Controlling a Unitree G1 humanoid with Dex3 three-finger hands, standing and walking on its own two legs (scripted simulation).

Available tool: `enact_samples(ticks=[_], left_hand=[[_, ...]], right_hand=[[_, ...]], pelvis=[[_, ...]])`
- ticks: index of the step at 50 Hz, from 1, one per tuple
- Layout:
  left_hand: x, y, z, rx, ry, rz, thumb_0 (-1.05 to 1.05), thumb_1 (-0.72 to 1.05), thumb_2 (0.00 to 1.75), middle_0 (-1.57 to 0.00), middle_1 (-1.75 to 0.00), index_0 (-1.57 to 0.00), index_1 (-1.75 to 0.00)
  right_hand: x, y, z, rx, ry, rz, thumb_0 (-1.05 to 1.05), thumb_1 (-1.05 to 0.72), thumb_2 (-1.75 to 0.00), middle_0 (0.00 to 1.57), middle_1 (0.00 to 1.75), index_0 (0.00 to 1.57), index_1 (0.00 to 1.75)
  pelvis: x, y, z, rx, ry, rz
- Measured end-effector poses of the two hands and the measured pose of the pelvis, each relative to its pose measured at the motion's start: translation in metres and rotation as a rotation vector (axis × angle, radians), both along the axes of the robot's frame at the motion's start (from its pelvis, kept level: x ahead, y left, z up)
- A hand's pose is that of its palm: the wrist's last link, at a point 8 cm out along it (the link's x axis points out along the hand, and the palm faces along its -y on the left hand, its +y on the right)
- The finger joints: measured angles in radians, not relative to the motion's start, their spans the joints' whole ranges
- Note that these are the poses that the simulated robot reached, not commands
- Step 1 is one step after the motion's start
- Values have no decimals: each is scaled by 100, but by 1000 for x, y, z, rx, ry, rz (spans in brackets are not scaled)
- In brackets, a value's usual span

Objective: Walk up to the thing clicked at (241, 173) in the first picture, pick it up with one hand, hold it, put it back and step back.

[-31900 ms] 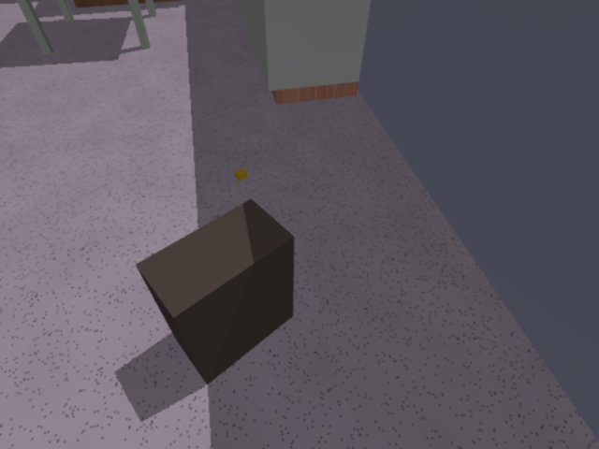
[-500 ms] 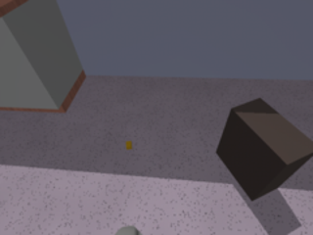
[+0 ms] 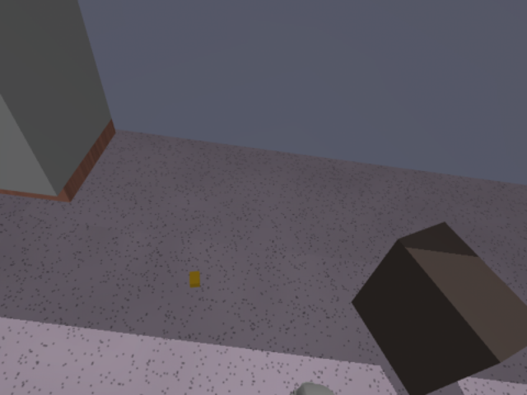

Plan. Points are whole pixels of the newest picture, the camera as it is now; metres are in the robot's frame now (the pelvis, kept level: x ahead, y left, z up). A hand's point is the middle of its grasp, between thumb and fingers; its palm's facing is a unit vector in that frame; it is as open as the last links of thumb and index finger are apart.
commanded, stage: walk up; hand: left
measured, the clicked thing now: (194, 279) +0.68 +0.21 -0.76
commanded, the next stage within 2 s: none
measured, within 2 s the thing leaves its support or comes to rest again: neither
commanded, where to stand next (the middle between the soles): +0.30 -0.02 m, yaw +0 degrees
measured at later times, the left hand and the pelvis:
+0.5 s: hand (135, 326) +0.26 +0.22 -0.12, palm faces -0.07 -0.92 -0.39, open 7.4 cm; pelvis +0.16 -0.04 +0.00, yaw -3 degrees
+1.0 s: hand (118, 318) +0.29 +0.27 -0.17, palm faces -0.11 -0.94 -0.32, open 7.4 cm; pelvis +0.24 +0.00 -0.01, yaw -3 degrees
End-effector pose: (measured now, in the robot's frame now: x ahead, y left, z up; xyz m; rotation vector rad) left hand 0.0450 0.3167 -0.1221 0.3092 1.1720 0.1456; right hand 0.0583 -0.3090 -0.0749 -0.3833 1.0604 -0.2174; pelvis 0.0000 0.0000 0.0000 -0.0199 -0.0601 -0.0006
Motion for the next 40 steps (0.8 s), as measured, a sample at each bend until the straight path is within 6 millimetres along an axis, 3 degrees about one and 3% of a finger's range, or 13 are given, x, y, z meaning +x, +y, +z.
enact_samples(ticks=[6,11,15,19,23,28,32,36,40], left_hand=[[47,-3,10,17,29,-27,1,91,90,-20,-30,-20,-30],[103,-17,15,47,16,-71,1,91,90,-20,-30,-20,-30],[155,-36,17,81,-46,-97,1,91,90,-20,-30,-20,-30],[189,-52,28,80,-131,-89,1,91,90,-20,-30,-20,-30],[205,-57,37,77,-146,-73,1,90,90,-21,-30,-21,-30],[214,-48,33,68,-113,-67,1,90,90,-21,-30,-21,-30],[224,-31,17,53,-91,-42,1,90,90,-21,-30,-21,-30],[235,-13,-12,27,-46,-12,1,90,90,-21,-30,-21,-30],[244,-10,-24,0,10,-26,1,91,90,-20,-30,-20,-30]], right_hand=[[10,-8,-10,18,49,-51,0,-90,-89,20,30,20,30],[25,-24,-31,44,107,-87,0,-90,-89,20,30,20,30],[47,-39,-55,67,140,-107,1,-90,-89,20,30,20,30],[80,-37,-59,97,152,-82,1,-90,-89,20,30,20,30],[119,-38,-50,106,107,-59,1,-90,-89,20,30,20,30],[156,-39,-40,80,71,-43,0,-90,-89,20,30,20,30],[178,-34,-34,29,95,-31,0,-90,-89,20,30,20,30],[198,-22,-33,-33,94,-38,0,-90,-89,20,30,20,30],[211,-6,-22,-34,67,-44,0,-90,-89,20,30,20,30]], pelvis=[[40,-2,1,24,6,-21],[77,-14,-6,48,17,-41],[108,-28,-18,24,16,-44],[131,-38,-14,44,6,-49],[152,-39,-5,42,1,-52],[176,-33,-4,14,-1,-45],[196,-23,-9,-5,3,-33],[214,-7,-22,0,4,-26],[222,1,-19,-7,4,-37]])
